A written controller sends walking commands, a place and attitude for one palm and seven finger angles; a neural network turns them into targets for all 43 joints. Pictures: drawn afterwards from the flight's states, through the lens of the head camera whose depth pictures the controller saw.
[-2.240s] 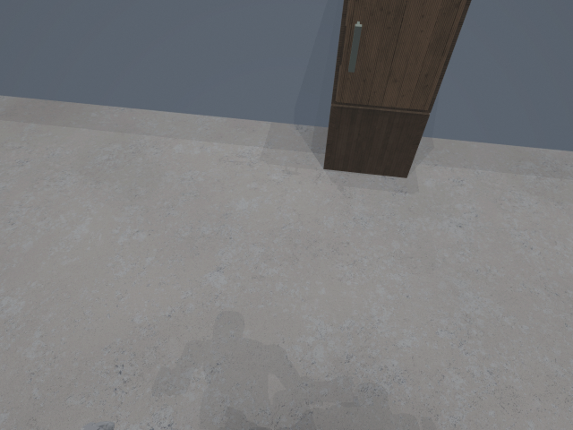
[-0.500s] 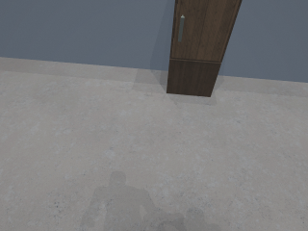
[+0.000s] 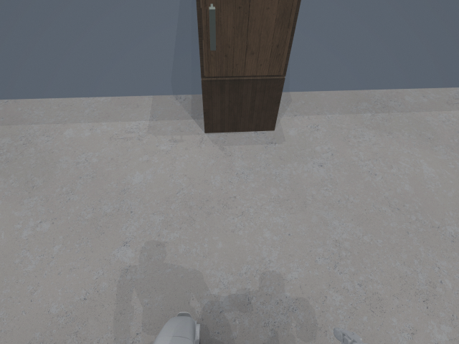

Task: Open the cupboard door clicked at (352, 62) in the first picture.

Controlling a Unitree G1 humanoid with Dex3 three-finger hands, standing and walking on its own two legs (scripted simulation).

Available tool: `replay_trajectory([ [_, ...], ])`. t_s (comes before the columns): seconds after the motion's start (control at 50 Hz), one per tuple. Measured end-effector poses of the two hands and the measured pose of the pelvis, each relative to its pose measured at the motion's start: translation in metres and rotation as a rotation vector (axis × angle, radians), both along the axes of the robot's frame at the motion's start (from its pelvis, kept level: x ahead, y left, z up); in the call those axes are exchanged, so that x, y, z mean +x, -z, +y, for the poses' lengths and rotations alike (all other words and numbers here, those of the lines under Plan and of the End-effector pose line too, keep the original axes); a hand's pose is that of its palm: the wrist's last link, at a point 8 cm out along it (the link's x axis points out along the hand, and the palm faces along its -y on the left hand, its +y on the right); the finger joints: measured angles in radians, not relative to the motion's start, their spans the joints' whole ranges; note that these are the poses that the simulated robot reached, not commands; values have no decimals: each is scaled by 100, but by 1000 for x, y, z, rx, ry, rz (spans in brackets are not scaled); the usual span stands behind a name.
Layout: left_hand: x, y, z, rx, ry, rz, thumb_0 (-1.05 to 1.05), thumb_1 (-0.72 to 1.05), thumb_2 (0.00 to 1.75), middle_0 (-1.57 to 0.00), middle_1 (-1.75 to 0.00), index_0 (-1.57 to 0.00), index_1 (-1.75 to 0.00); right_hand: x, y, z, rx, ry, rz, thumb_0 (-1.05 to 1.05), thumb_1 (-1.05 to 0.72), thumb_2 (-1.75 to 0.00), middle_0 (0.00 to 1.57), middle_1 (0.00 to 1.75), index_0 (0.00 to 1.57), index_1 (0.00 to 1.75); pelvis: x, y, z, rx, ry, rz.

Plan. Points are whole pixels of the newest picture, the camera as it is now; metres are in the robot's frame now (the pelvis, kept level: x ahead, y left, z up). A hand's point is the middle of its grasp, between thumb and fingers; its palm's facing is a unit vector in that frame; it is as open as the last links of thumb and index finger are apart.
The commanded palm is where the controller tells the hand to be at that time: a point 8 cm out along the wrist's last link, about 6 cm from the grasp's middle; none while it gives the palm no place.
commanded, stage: walk to a spot facing it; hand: left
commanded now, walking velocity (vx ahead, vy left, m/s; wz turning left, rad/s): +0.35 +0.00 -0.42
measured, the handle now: (212, 27) +1.32 +0.22 -0.09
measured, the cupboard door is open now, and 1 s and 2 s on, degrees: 0 0 0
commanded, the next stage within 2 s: turn to face it in 1.16 s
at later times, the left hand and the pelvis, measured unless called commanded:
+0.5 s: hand (184, 223) +0.39 +0.16 -0.15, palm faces -0.32 -0.92 -0.23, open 7.4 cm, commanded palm none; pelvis +0.21 +0.01 -0.01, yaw -17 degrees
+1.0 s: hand (194, 203) +0.48 +0.15 -0.20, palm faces -0.33 -0.93 -0.18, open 7.3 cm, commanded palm none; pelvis +0.42 -0.03 -0.01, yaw -25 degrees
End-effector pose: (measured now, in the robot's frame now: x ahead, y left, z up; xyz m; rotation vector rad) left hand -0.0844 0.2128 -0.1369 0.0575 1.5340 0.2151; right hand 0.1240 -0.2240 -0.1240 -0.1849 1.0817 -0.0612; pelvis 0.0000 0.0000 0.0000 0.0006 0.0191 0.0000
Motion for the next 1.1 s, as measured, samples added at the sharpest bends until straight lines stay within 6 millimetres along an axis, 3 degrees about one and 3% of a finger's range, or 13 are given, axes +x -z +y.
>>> replay_trajectory([
  [0.08, 47, 20, 34, 7, 20, -2, 0, 90, 89, -21, -30, -21, -30, 53, 4, 21, -25, 2, -83, 1, -91, -90, 20, 29, 20, 30, 41, 17, 23, -17, 45, -6],
  [0.12, 79, 28, 52, 11, 56, -10, 0, 90, 89, -21, -30, -21, -30, 62, 5, 26, -38, 33, -107, 1, -91, -90, 20, 29, 20, 30, 56, 21, 31, -10, 76, -18],
  [0.2, 170, 21, 77, 32, 157, -107, 1, 91, 89, -20, -30, -20, -30, 47, 1, 30, -41, 132, -53, 0, -91, -90, 20, 29, 20, 30, 85, 12, 39, -2, 131, -31],
  [0.28, 268, 4, 81, 47, 245, -248, 1, 91, 89, -20, -30, -20, -30, 12, 3, 27, -51, 255, 70, 0, -92, -90, 20, 30, 20, 30, 115, 2, 41, 4, 178, -23],
  [0.36, 356, -11, 65, 42, 338, -346, 0, 91, 90, -20, -30, -20, -30, -24, 6, 21, -50, 349, 207, 0, -93, -90, 20, 29, 20, 30, 146, -2, 39, 10, 220, -17],
  [0.44, 433, -17, 30, 24, 444, -400, 0, 91, 90, -20, -30, -20, -30, -49, 11, 20, -23, 437, 332, 0, -92, -90, 20, 29, 20, 30, 178, 0, 27, 15, 264, -16],
  [0.56, 527, -5, -41, -7, 571, -483, 0, 91, 90, -20, -30, -20, -30, -58, 30, 16, 50, 533, 480, 1, -91, -90, 19, 29, 20, 30, 232, 21, -13, 12, 314, -18],
  [0.62, 542, -1, -62, -25, 564, -492, 0, 91, 89, -20, -30, -20, -30, -29, 33, 3, 61, 546, 477, 1, -91, -90, 19, 29, 20, 30, 252, 20, -26, -1, 328, -34],
  [0.7, 535, -1, -68, -31, 548, -399, 0, 91, 89, -20, -30, -20, -30, 45, 26, -22, 40, 537, 335, 1, -91, -90, 19, 29, 20, 30, 281, 8, -35, -9, 354, -34],
  [0.82, 544, 0, -40, 15, 504, -294, -1, 94, 89, -21, -30, -21, -30, 163, 11, -47, 21, 490, 120, 1, -91, -90, 19, 29, 19, 30, 329, 1, -40, -25, 375, -22],
  [0.94, 561, 25, -15, -1, 451, -184, 0, 92, 89, -20, -30, -20, -30, 260, 6, -56, -33, 443, 9, 0, -91, -90, 19, 29, 20, 30, 393, 14, -34, -52, 395, -28],
  [1.0, 580, 29, -13, -9, 468, -122, 0, 92, 89, -20, -30, -20, -30, 281, 4, -53, -54, 465, -8, 0, -91, -90, 20, 29, 20, 30, 419, 14, -32, -39, 430, -35],
  [1.1, 636, 16, -33, -41, 517, -129, 1, 91, 89, -20, -30, -20, -30, 275, -3, -44, -55, 569, 83, 0, -93, -90, 20, 30, 20, 30, 458, 0, -37, -28, 480, -28],
])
